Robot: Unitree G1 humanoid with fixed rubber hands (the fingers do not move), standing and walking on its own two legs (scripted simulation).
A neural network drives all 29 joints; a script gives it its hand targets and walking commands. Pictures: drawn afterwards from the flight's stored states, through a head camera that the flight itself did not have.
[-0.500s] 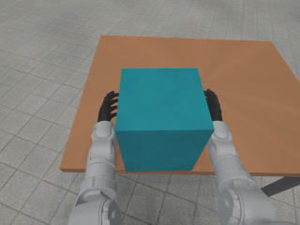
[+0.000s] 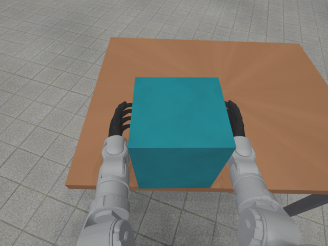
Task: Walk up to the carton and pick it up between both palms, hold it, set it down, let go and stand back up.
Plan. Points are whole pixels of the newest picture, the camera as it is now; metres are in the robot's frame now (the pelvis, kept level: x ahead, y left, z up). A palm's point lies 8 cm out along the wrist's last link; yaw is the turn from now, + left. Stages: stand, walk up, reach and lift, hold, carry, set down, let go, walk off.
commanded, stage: set down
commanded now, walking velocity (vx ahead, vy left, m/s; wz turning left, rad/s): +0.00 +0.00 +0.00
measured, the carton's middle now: (175, 137) +0.37 -0.01 +0.01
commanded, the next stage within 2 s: none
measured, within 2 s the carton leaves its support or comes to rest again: neither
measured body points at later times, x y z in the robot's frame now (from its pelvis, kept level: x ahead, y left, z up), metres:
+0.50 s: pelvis +0.00 +0.00 +0.00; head +0.04 +0.02 +0.45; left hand +0.38 +0.14 +0.03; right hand +0.38 -0.17 +0.04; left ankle +0.00 +0.14 -0.75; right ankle +0.00 -0.11 -0.75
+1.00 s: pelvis -0.01 +0.02 -0.01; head +0.03 +0.02 +0.44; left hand +0.37 +0.18 +0.02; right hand +0.39 -0.18 +0.02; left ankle +0.00 +0.14 -0.75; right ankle +0.00 -0.11 -0.75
